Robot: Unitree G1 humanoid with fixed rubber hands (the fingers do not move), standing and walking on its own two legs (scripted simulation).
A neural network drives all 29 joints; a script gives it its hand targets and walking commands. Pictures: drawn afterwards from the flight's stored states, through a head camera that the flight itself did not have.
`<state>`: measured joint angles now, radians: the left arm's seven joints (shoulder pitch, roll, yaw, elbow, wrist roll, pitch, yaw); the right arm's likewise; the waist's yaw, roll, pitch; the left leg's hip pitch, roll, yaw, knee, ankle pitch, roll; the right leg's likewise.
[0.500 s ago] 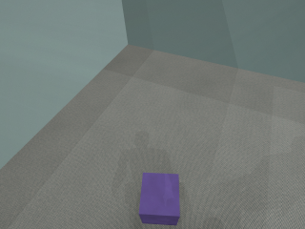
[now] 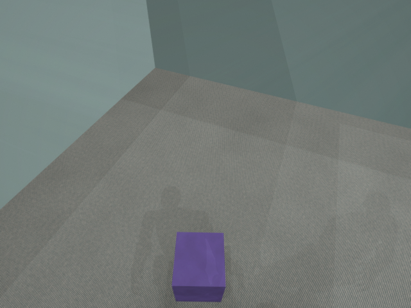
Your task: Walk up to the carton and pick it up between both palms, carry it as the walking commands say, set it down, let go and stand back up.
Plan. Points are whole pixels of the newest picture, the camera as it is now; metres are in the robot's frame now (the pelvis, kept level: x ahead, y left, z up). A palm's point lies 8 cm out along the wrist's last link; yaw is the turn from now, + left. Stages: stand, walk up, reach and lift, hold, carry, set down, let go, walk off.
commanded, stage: walk up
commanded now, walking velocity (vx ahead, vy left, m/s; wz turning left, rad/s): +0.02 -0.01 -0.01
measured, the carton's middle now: (199, 267) +0.42 +0.04 -0.66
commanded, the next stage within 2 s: stand in 0.38 s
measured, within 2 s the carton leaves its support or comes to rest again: neither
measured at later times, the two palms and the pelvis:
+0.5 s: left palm out of the picture +0.00 +0.18 -0.14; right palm out of the picture -0.01 -0.27 -0.15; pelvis +0.00 -0.04 +0.00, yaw +0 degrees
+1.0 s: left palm out of the picture -0.02 +0.20 -0.15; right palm out of the picture -0.01 -0.25 -0.15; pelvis +0.00 -0.02 +0.00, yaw +0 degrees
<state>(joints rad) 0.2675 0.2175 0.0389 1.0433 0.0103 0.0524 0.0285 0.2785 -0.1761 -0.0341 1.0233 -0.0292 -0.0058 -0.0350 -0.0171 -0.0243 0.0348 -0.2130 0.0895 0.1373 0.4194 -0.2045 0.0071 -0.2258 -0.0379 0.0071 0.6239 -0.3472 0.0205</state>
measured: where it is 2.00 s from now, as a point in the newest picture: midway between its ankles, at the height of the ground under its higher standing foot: outside the picture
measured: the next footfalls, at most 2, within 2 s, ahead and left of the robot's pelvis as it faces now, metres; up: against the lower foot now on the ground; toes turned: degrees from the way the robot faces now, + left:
right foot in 0.04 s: +0.00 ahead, -0.16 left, +0.00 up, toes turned +5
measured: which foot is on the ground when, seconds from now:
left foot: down 0.00-1.00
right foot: up 0.00-0.02, down 0.04-1.00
